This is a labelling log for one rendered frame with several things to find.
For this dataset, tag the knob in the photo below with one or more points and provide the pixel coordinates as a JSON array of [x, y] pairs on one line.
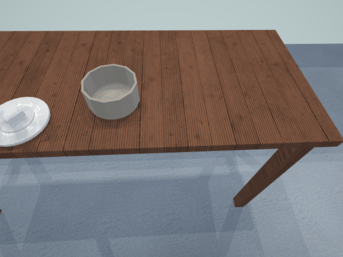
[[12, 114]]

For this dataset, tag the pot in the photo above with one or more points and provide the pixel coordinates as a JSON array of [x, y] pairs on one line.
[[111, 91]]

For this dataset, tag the table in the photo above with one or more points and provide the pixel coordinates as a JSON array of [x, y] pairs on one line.
[[199, 91]]

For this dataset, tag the lid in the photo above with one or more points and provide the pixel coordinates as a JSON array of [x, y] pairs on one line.
[[36, 119]]

